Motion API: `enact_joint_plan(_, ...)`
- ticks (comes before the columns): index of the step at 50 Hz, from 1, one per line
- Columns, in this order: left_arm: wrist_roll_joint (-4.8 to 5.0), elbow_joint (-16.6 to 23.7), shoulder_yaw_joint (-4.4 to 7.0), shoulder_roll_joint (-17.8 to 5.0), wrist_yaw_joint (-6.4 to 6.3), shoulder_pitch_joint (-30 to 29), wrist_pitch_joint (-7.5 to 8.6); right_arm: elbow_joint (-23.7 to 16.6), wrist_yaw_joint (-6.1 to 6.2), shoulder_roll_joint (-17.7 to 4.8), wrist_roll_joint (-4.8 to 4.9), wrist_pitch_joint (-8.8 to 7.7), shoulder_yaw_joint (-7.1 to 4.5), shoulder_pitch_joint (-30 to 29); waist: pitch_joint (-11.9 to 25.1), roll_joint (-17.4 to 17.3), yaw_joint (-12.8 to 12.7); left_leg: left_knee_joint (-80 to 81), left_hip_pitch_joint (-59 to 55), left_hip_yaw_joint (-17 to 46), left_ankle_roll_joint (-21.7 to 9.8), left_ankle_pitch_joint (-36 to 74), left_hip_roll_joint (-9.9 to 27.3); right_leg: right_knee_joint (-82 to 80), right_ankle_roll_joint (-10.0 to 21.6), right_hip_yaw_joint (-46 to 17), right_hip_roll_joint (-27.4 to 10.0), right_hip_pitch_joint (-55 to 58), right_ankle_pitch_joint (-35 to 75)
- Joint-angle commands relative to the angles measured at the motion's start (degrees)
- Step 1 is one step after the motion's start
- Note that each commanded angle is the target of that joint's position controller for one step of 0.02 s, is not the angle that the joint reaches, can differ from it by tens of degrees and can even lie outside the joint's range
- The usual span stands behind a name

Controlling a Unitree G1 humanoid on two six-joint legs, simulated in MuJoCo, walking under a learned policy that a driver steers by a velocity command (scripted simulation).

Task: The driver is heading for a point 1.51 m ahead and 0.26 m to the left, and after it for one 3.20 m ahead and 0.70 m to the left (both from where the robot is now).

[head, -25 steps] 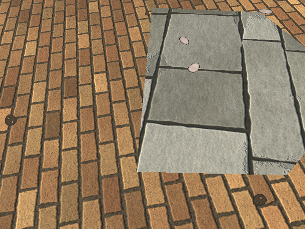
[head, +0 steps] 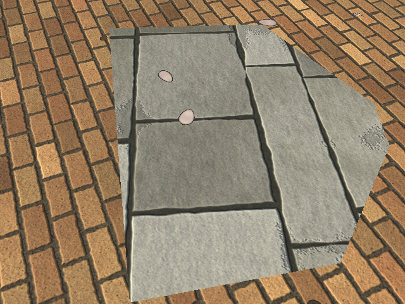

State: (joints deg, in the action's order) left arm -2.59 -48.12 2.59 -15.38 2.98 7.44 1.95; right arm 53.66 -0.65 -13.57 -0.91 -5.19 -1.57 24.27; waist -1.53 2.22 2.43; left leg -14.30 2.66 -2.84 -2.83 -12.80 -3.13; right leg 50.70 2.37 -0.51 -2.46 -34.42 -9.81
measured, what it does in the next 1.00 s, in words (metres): walks ahead, turning left: right foot, then left foot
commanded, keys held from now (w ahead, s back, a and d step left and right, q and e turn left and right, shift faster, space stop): w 0.04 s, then w+q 0.68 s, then w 0.08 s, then w+e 0.20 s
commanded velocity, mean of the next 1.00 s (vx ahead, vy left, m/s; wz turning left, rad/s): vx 0.50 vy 0.00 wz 0.30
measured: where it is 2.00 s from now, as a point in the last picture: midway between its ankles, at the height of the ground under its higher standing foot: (154, 164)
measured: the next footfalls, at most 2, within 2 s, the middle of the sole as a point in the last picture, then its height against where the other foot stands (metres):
right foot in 0.18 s outside the picture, level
left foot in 0.72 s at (162, 298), level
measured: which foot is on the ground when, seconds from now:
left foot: down 0.00-0.20, up 0.22-0.70, down 0.72-1.00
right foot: up 0.00-0.16, down 0.18-0.70, up 0.72-1.00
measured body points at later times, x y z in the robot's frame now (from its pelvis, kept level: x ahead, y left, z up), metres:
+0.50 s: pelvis +0.27 -0.03 +0.00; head +0.30 -0.04 +0.45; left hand +0.23 +0.23 -0.13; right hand +0.42 -0.27 -0.13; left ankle +0.35 +0.13 -0.67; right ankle +0.23 -0.11 -0.75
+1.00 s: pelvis +0.52 +0.08 +0.00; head +0.54 +0.10 +0.45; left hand +0.52 +0.36 -0.14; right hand +0.64 -0.16 -0.13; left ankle +0.47 +0.11 -0.75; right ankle +0.66 -0.05 -0.67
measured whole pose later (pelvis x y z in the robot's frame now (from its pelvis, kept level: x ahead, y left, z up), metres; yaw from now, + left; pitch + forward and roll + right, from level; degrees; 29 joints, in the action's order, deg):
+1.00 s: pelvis +0.52 +0.08 +0.00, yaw +21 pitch +0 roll +0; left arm -1.3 -49.1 2.7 -14.2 1.6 12.2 1.3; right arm 53.3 -0.5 -13.4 -0.9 -4.3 -2.9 19.0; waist -2.8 2.1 0.5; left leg -14.1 2.7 -5.0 -7.0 -11.4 -6.5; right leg 58.9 1.3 -1.8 -6.3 -36.5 -9.7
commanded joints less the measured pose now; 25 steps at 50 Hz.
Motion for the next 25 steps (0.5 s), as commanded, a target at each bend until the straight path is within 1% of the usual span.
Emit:
enact_joint_plan(1,0.43,5.51,-1.03,-0.44,0.59,-7.49,0.75,-2.07,0.03,-6.95,0.29,-0.94,-1.22,-0.35,-2.98,-7.22,-0.62,6.89,4.22,6.71,-7.62,19.98,12.89,-10.54,-0.68,3.56,-0.09,2.04,6.00)
enact_joint_plan(3,0.67,6.43,-1.10,-1.16,0.36,-9.94,0.76,-0.94,0.12,-7.91,0.38,-0.81,-1.40,1.91,-3.02,-7.19,0.05,6.02,3.24,7.54,-7.30,22.68,14.17,-14.22,-0.12,4.34,0.69,5.28,6.83)
enact_joint_plan(5,0.69,6.99,-0.88,-2.08,-0.22,-10.38,0.95,-0.04,0.38,-8.56,0.30,-0.38,-1.51,2.78,-3.28,-6.63,-0.55,3.47,0.31,9.05,-7.04,27.64,15.64,-16.62,0.82,3.96,1.37,6.65,5.50)
enact_joint_plan(6,0.62,6.75,-0.67,-2.58,-0.59,-9.11,1.18,0.17,0.53,-8.99,0.17,-0.15,-1.61,2.57,-2.69,-6.59,-1.41,0.78,-0.99,9.29,-6.57,32.40,15.79,-18.09,1.37,3.95,2.23,8.95,3.72)
enact_joint_plan(7,0.47,5.72,-0.26,-3.37,-1.07,-5.62,1.53,0.35,0.66,-9.44,0.15,0.04,-1.70,2.32,-0.83,-6.52,-3.07,-4.10,-1.80,9.05,-5.86,39.09,15.21,-20.03,2.02,4.13,3.64,13.87,1.95)
enact_joint_plan(8,0.16,3.29,0.39,-4.49,-1.67,1.79,2.13,0.53,0.63,-9.52,0.38,0.31,-1.68,2.05,3.10,-5.07,-6.39,-13.17,-0.41,7.43,-4.85,42.04,13.08,-23.91,3.15,4.62,4.87,23.59,2.86)
enact_joint_plan(9,-0.78,0.99,1.46,-7.55,-2.53,10.84,2.86,-0.21,0.53,-8.50,0.72,0.28,-1.34,1.82,8.80,-3.25,-9.82,-25.20,7.67,5.92,-3.78,32.57,10.39,-24.64,4.99,-0.74,-0.60,37.41,1.17)
enact_joint_plan(10,-2.14,0.92,2.67,-13.13,-3.41,17.97,3.04,-2.90,0.36,-2.58,1.66,0.24,0.02,4.36,17.72,6.35,-10.24,-44.15,22.30,2.43,-2.01,2.80,4.68,-26.55,8.43,-21.51,-18.70,52.84,-5.93)
enact_joint_plan(11,-0.36,0.46,3.19,-14.00,-3.24,16.97,1.95,-2.11,0.91,-4.44,1.88,1.01,-0.91,7.87,20.56,10.59,-8.40,-55.12,30.96,3.82,-1.97,-17.27,0.05,-34.17,12.63,-37.76,-24.75,52.09,-9.99)
enact_joint_plan(12,0.74,1.49,2.08,-8.95,-3.02,11.39,1.61,-1.81,1.15,-7.68,0.69,1.72,-1.95,3.88,11.02,2.83,-6.44,-57.47,33.70,6.62,-2.50,-12.51,4.22,-35.45,10.88,-30.31,-21.24,44.21,-14.51)
enact_joint_plan(13,1.08,2.11,1.11,-5.12,-2.81,6.87,2.03,-2.29,0.63,-6.00,0.56,1.66,-1.79,0.75,4.44,1.74,-5.15,-55.54,33.27,6.51,-2.45,-7.94,6.08,-37.83,9.55,-22.31,-18.33,36.29,-10.95)
enact_joint_plan(14,0.92,2.01,0.66,-3.25,-2.73,5.09,2.55,-2.11,0.33,-4.71,0.48,2.01,-1.75,-0.08,1.64,1.60,-3.72,-53.49,31.15,6.31,-2.21,-5.52,7.44,-39.65,7.73,-16.24,-15.72,31.38,-5.61)
enact_joint_plan(15,1.10,1.39,0.37,-2.27,-2.96,5.10,3.02,-1.99,-0.09,-4.49,-0.38,2.75,-2.02,-0.23,-0.07,1.90,-2.44,-52.12,29.44,6.21,-1.89,-4.50,8.28,-40.71,6.20,-11.16,-13.54,27.94,-1.15)
enact_joint_plan(16,1.13,0.93,0.46,-2.55,-3.07,5.54,3.58,-1.99,-0.55,-3.63,-0.77,3.52,-2.00,0.46,0.11,3.17,-1.56,-51.89,27.99,5.71,-1.41,-3.93,8.44,-41.11,6.15,-8.52,-13.34,26.34,2.26)
enact_joint_plan(17,1.24,0.47,0.50,-2.31,-3.04,6.61,4.24,-2.26,-0.88,-3.22,-0.79,4.06,-2.09,-0.36,0.08,2.11,-1.29,-52.03,28.29,5.56,-1.20,-3.11,8.49,-41.57,6.18,-6.50,-12.96,26.24,5.96)
enact_joint_plan(19,1.71,-0.33,0.85,-2.96,-3.15,7.87,5.04,-3.56,-1.44,-2.68,-0.86,4.74,-2.28,-3.46,-0.56,1.50,-0.80,-51.16,31.87,5.00,-0.62,0.03,8.91,-42.71,6.30,-2.35,-12.51,27.35,9.59)
enact_joint_plan(22,1.54,-1.63,0.86,-2.60,-3.40,10.77,5.05,-5.94,-2.13,-2.28,-0.96,5.02,-2.25,-9.61,-1.90,1.40,-1.51,-47.12,37.02,3.93,0.15,5.86,9.33,-43.00,6.26,3.19,-11.60,29.36,14.35)
enact_joint_plan(24,1.46,-2.28,0.76,-2.43,-3.44,11.72,4.90,-7.67,-2.56,-1.70,-0.86,4.85,-1.83,-14.00,-2.99,1.29,-2.10,-40.33,37.11,2.49,0.43,9.76,8.88,-42.86,5.90,6.59,-10.50,29.53,16.34)
enact_joint_plan(25,1.46,-2.49,0.78,-2.71,-3.49,12.03,4.85,-8.47,-2.79,-1.32,-0.87,4.73,-1.53,-16.20,-3.37,1.32,-2.54,-36.34,36.10,1.42,0.38,11.67,8.49,-42.64,5.62,8.10,-10.16,29.63,17.43)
